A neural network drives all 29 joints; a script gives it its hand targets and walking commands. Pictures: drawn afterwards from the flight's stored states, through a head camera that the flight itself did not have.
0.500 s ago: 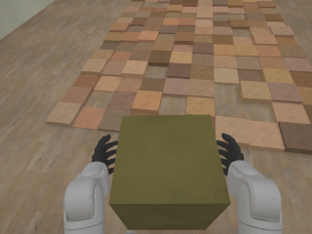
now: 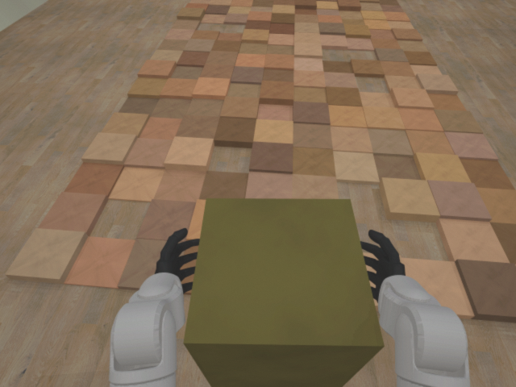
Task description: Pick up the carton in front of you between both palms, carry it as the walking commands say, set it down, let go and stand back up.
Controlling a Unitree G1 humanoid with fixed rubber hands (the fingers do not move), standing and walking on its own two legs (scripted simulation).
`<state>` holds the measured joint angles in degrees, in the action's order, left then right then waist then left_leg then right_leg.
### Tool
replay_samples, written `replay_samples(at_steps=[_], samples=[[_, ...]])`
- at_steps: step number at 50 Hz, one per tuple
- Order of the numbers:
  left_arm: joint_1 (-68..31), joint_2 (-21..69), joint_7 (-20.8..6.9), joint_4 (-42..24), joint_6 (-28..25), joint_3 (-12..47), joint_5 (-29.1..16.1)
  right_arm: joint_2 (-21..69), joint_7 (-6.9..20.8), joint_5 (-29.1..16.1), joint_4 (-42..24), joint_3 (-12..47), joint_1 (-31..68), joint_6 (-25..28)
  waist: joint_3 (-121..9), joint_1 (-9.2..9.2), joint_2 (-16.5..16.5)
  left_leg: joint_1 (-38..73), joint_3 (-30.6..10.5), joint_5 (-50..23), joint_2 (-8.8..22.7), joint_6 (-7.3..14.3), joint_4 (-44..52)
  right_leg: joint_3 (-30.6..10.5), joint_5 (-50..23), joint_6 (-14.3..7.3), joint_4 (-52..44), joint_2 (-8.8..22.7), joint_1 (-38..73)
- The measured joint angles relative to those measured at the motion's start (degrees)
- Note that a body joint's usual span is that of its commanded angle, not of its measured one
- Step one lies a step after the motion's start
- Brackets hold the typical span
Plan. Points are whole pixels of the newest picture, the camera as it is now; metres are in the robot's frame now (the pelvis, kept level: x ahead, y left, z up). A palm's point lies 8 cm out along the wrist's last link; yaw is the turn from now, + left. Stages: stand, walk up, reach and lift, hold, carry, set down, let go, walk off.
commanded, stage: carry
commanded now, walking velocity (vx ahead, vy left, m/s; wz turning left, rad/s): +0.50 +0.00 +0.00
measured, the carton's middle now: (276, 299) +0.27 +0.00 +0.00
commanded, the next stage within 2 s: none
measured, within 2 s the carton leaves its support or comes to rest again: neither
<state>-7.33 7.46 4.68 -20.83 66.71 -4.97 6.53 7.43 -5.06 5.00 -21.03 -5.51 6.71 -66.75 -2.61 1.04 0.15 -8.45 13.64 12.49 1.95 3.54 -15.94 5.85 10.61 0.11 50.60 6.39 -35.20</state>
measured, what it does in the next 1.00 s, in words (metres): walks ahead: right foot, then left foot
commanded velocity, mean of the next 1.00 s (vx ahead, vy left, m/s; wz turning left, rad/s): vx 0.50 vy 0.00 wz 0.00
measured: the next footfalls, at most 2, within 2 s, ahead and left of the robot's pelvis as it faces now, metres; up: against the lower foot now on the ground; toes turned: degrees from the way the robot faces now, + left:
right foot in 0.20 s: +0.34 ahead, -0.11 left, +0.00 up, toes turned -9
left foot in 0.70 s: +0.65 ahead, +0.05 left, +0.01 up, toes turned +7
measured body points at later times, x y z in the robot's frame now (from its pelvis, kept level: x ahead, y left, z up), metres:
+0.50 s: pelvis +0.32 -0.05 -0.01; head +0.40 -0.06 +0.43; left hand +0.69 +0.12 +0.08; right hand +0.71 -0.18 +0.08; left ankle +0.37 +0.09 -0.67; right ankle +0.30 -0.11 -0.75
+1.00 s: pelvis +0.66 -0.02 +0.00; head +0.75 +0.00 +0.44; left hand +1.07 +0.12 +0.14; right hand +1.05 -0.18 +0.14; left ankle +0.61 +0.04 -0.74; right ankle +0.73 -0.16 -0.67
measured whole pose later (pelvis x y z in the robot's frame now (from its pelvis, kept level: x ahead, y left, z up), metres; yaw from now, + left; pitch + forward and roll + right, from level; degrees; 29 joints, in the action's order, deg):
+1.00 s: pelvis +0.66 -0.02 +0.00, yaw +1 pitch +7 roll -3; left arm -45.7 2.8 7.6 -8.5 74.9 -16.3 5.3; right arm 2.2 -8.2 1.9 -7.4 -17.2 45.0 -73.8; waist 4.1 4.2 0.7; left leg -15.4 6.5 17.0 0.0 5.1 -25.4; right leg 1.8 21.6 -2.6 58.3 1.3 -42.1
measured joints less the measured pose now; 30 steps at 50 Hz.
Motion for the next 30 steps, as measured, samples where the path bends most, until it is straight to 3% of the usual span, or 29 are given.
replay_samples(at_steps=[4, 9, 11, 12, 15, 17, 24, 30], samples=[[-1.92, 0.15, 0.27, -1.32, 0.46, -1.13, -0.28, 0.21, 0.0, -0.16, -0.35, -0.57, 2.58, -0.23, -0.84, -0.4, -0.32, 6.25, -0.6, 3.97, -0.2, -1.61, 1.49, 2.04, -4.49, -0.39, -10.82, -0.35, -0.5], [-9.79, -1.88, 0.83, 2.56, 1.89, -2.88, -1.12, -0.97, -0.5, 0.05, 3.35, -1.8, 10.38, -1.64, -1.29, -0.1, 0.14, 12.23, -1.82, 12.65, 0.23, -4.44, -2.89, 4.92, -6.23, -3.37, -18.91, -2.87, 3.29], [-15.09, -3.0, 1.13, 7.54, 2.1, -3.26, -1.53, -3.28, -0.98, -0.31, 6.89, -2.2, 14.86, -2.49, -0.93, -1.17, 1.19, 10.56, -2.57, 18.39, 2.18, -4.8, -14.04, 6.32, -5.14, -4.55, -18.79, -4.31, 5.66], [-17.66, -3.41, 1.39, 10.43, 1.94, -3.4, -1.61, -4.74, -0.99, -0.88, 9.37, -2.49, 17.21, -2.71, -0.33, -1.84, 1.97, 6.79, -4.67, 18.21, 2.82, -4.37, -23.99, 6.69, -3.18, -5.45, -15.49, -4.67, 5.04], [-23.25, -4.64, 2.39, 17.41, 2.56, -3.95, -2.27, -7.18, -1.16, -2.1, 16.14, -3.47, 22.95, -3.84, 2.21, -2.59, 1.76, -7.39, -10.75, 14.39, 0.58, -2.03, -49.82, 6.98, 0.91, -6.49, -14.54, -4.96, 6.93], [-25.09, -5.43, 2.59, 19.79, 2.85, -4.65, -2.93, -7.33, -1.39, -2.13, 19.22, -4.18, 25.92, -4.4, 3.58, -2.74, 1.39, -15.39, -11.38, 10.62, 0.48, -0.91, -55.61, 6.93, 1.07, -6.42, -17.6, -5.47, 9.45], [-29.71, -6.17, 2.75, 21.39, 1.19, -7.69, -3.77, -6.64, -1.72, -1.19, 21.88, -6.15, 31.86, -2.8, 6.03, -3.02, 0.4, -32.16, -11.04, 4.31, 2.29, -1.02, -48.1, 5.46, 4.09, -6.08, -24.87, -6.45, 17.79], [-31.24, -5.42, 2.79, 18.31, 1.15, -8.57, -3.61, -5.96, -1.89, -1.13, 17.59, -7.4, 32.14, -2.75, 5.67, -3.38, 0.49, -34.38, -8.68, -3.42, 1.49, -0.75, -33.0, 3.76, 10.58, -4.33, -26.31, -6.85, 25.5]])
